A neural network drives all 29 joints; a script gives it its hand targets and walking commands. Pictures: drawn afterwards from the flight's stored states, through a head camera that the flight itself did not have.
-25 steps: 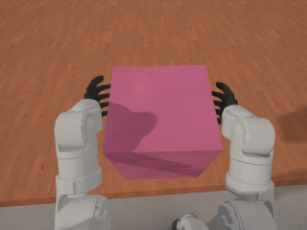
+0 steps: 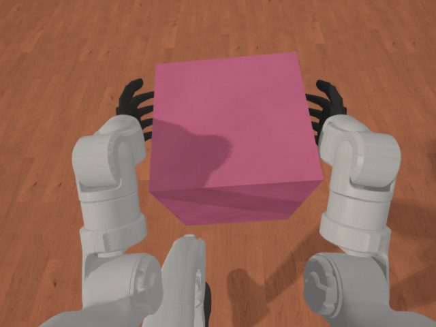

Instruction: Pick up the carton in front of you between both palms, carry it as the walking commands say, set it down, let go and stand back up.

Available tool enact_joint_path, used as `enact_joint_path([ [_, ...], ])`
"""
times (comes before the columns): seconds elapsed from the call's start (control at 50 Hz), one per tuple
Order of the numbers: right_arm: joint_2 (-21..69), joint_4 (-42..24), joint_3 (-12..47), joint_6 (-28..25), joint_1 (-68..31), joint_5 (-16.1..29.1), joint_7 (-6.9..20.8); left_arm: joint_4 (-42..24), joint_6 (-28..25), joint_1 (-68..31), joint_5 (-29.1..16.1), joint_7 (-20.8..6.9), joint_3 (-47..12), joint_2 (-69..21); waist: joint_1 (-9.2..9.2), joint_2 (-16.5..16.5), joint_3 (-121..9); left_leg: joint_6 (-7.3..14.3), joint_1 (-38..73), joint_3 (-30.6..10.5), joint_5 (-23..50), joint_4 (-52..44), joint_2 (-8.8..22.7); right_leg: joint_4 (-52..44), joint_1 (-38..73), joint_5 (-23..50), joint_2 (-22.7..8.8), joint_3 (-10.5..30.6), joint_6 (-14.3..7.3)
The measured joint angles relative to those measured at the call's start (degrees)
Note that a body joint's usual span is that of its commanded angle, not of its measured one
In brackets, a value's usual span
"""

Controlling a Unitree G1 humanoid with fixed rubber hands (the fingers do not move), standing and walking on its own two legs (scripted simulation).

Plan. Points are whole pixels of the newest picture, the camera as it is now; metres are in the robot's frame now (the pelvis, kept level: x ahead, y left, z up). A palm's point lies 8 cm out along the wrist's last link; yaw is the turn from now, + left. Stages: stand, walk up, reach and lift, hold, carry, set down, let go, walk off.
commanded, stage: carry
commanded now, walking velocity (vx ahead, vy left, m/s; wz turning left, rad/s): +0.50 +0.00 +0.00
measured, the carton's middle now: (231, 153) +0.39 +0.03 +0.06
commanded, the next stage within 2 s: none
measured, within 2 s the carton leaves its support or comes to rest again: neither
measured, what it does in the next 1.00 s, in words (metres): climbs: left foot 0.12 m higher, then right foot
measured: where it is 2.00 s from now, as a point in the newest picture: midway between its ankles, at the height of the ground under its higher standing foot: (231, 91)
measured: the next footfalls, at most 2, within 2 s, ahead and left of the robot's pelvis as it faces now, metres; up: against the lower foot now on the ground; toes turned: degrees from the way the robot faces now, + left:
left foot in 0.08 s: +0.29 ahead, +0.10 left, +0.12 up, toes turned +5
right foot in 0.56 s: +0.60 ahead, -0.04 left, +0.12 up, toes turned -4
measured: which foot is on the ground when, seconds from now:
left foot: up 0.00-0.06, down 0.08-0.58, up 0.60-0.98, down 1.00-1.00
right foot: down 0.00-0.08, up 0.10-0.54, down 0.56-1.00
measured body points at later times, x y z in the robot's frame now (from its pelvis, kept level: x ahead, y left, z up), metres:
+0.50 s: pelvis +0.37 +0.04 +0.12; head +0.40 +0.05 +0.57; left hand +0.78 +0.17 +0.32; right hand +0.76 -0.13 +0.33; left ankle +0.25 +0.09 -0.61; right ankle +0.54 -0.05 -0.58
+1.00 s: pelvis +0.69 +0.07 +0.12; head +0.72 +0.06 +0.57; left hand +1.03 +0.23 +0.21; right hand +1.05 -0.07 +0.21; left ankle +0.79 +0.17 -0.61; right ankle +0.56 -0.03 -0.61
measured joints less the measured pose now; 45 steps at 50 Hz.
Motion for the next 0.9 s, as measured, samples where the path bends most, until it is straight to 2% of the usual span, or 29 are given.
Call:
enact_joint_path([
  [0.04, 0.3, 0.3, 0.9, -0.1, 0.6, -0.3, 0.0, -0.1, 0.3, 0.7, -0.3, -0.1, 0.3, 0.3, -1.17, -0.1, -0.6, 0.9, 3.3, 2.8, 4.2, -15.4, -1.3, -3.9, 4.9, 1.2, -1.0, -0.1, -0.2],
  [0.06, 0.4, 1.1, 1.5, -0.3, 0.8, -0.5, 0.0, 0.0, 0.6, 1.1, -0.3, -0.2, 0.6, 0.5, -2.26, 0.1, -0.7, 1.3, 7.0, 4.0, 7.4, -23.3, -2.5, -2.5, 5.9, 2.7, -1.5, -0.2, -0.1],
  [0.08, 0.6, 2.1, 2.3, -0.6, 0.9, -0.7, 0.0, 0.1, 0.9, 1.5, -0.3, -0.5, 0.8, 1.1, -4.0, -0.2, -0.3, 1.6, 11.2, 4.5, 14.2, -29.2, -4.0, 2.6, 5.4, 4.5, -2.4, -0.2, -0.1],
  [0.1, 0.8, 2.8, 3.0, -1.0, 0.8, -0.9, -0.1, 0.4, 1.1, 1.4, -0.2, -0.9, 1.0, 1.7, -5.68, -1.0, 0.5, 1.7, 13.6, 5.2, 16.4, -29.9, -4.7, 13.6, 2.1, 8.8, -3.1, 1.6, 0.2],
  [0.14, 0.4, 3.7, 3.9, -1.4, 0.2, -0.5, -0.7, 1.6, 0.9, 0.4, 0.0, -1.7, 1.0, 2.8, -8.51, -1.1, 2.1, 2.0, 17.5, 5.2, 13.0, -30.8, -5.8, 42.8, -8.4, 8.9, 0.9, 9.0, 0.5],
  [0.16, 0.1, 3.8, 4.1, -1.5, 0.3, 0.1, -0.9, 2.0, 0.9, 0.1, 0.2, -1.9, 1.1, 2.8, -9.66, -1.1, 2.8, 1.9, 20.0, 5.0, 11.6, -32.7, -6.4, 53.7, -12.8, 8.1, 2.8, 11.0, 0.0],
  [0.2, -0.5, 3.5, 4.3, -1.3, 0.8, 1.5, -1.4, 1.3, 1.6, -0.1, 1.3, -2.2, 1.5, 2.1, -11.43, -0.6, 3.5, 1.2, 25.4, 4.7, 11.0, -38.4, -7.3, 66.0, -20.8, 6.0, 4.5, 12.0, -1.1],
  [0.24, -1.1, 3.2, 4.2, -1.0, 0.4, 2.9, -1.9, 0.0, 2.3, -0.5, 2.4, -2.4, 2.0, 1.3, -12.78, 0.5, 3.8, 1.1, 30.8, 4.3, 11.7, -44.9, -7.6, 69.7, -28.2, 4.5, 4.4, 10.9, -2.1],
  [0.3, -1.8, 3.1, 3.8, -1.0, -1.1, 4.3, -2.5, -1.3, 2.7, -1.6, 4.1, -2.9, 2.2, 0.7, -14.06, 2.0, 3.6, 1.2, 39.0, 3.2, 12.4, -53.9, -7.3, 63.2, -36.4, 2.5, 2.9, 7.7, -2.0],
  [0.34, -2.3, 3.3, 3.2, -0.7, -2.5, 4.8, -2.5, -1.2, 3.0, -3.0, 5.1, -3.2, 2.2, 0.6, -14.27, 2.3, 2.4, 0.9, 43.8, 2.3, 12.6, -58.9, -6.9, 52.3, -39.0, 4.3, 1.6, 5.5, -1.7],
  [0.38, -3.0, 5.0, 2.5, -0.1, -4.4, 5.0, -2.5, 0.3, 3.4, -4.7, 5.9, -3.4, 2.2, 0.8, -14.01, 2.1, 0.2, 0.5, 47.8, 1.4, 12.2, -62.7, -6.5, 40.2, -39.8, 9.0, 1.1, 3.9, -1.5],
  [0.46, -3.9, 11.7, 1.7, 1.2, -8.4, 4.7, -2.4, 5.9, 4.9, -7.2, 6.5, -3.3, 1.7, 2.6, -12.18, 0.8, -5.0, -0.9, 55.2, 0.0, 8.8, -66.7, -6.5, 18.1, -35.8, 20.5, 0.8, 1.1, -1.3],
  [0.52, -4.6, 16.8, 1.9, 2.6, -10.2, 3.3, -1.4, 11.1, 6.4, -8.9, 5.6, -3.0, 0.9, 4.3, -9.8, 0.0, -8.4, -1.9, 60.4, -0.9, 4.8, -66.2, -6.5, 7.4, -29.4, 25.0, 1.7, -1.4, -2.0],
  [0.56, -5.3, 19.2, 1.7, 3.9, -10.8, 2.7, -0.7, 15.3, 7.1, -10.3, 4.7, -2.7, 0.1, 5.2, -7.84, -0.5, -10.0, -2.8, 61.1, -1.3, 1.7, -59.1, -6.5, 2.6, -23.1, 22.9, 2.1, -2.4, -2.6],
  [0.58, -5.8, 20.3, 1.8, 4.3, -11.1, 2.5, -0.5, 17.0, 7.1, -10.8, 4.1, -2.3, -0.4, 5.4, -6.3, 0.3, -10.4, -3.3, 59.1, -1.3, 1.9, -52.3, -5.4, 4.5, -22.5, 18.7, 2.8, -2.7, -3.0],
  [0.6, -6.2, 21.1, 1.4, 4.5, -11.1, 2.4, -0.3, 18.7, 6.9, -11.4, 3.8, -2.0, -0.8, 5.4, -4.78, 0.6, -10.2, -4.0, 55.7, -2.6, 2.1, -43.2, -5.4, 7.1, -22.7, 16.3, 3.1, -3.0, -3.4],
  [0.64, -6.1, 22.4, 0.4, 5.2, -10.5, 2.0, -0.1, 21.6, 7.1, -11.7, 3.0, -1.2, -1.4, 5.4, -2.42, -0.2, -9.7, -4.1, 48.0, -4.5, 3.1, -27.9, -6.5, 8.3, -21.3, 14.7, 2.9, -3.0, -4.0],
  [0.66, -5.7, 22.7, -0.1, 5.5, -10.0, 1.5, -0.1, 22.3, 7.2, -11.2, 2.6, -1.0, -1.6, 5.4, -1.61, -0.6, -9.3, -3.9, 44.6, -4.7, 4.6, -23.9, -6.5, 7.5, -20.1, 14.5, 2.9, -2.8, -3.9],
  [0.7, -4.7, 23.0, -1.1, 5.9, -9.1, 0.3, -0.1, 23.2, 7.1, -10.0, 1.7, -0.7, -2.0, 5.5, -0.74, -0.9, -8.6, -3.9, 38.5, -4.6, 7.4, -22.3, -5.3, 4.7, -17.3, 14.0, 2.7, -2.8, -3.5],
  [0.74, -3.8, 23.0, -2.1, 5.7, -8.0, -0.9, 0.0, 23.8, 6.3, -8.6, 1.4, -0.6, -2.1, 5.0, -0.5, -1.0, -8.1, -4.5, 34.0, -4.2, 9.3, -26.1, -3.6, 1.6, -14.5, 13.8, 2.5, -2.8, -3.1],
  [0.8, -2.5, 22.5, -3.0, 4.1, -5.2, -2.1, 0.1, 23.8, 4.2, -5.7, 2.0, -0.6, -1.5, 3.4, -0.94, -1.0, -7.9, -5.8, 30.3, -3.4, 11.7, -36.9, -1.4, -2.6, -10.4, 13.1, 1.9, -2.6, -2.5],
  [0.9, -0.3, 18.1, -1.9, 0.2, 3.1, -2.6, 0.9, 18.7, 0.6, 2.5, 4.7, -1.2, -0.9, -0.7, -3.09, -0.5, -7.6, -6.8, 31.2, -0.9, 20.6, -56.1, -0.2, -7.3, -3.1, 10.2, 0.7, -1.8, -0.3],
])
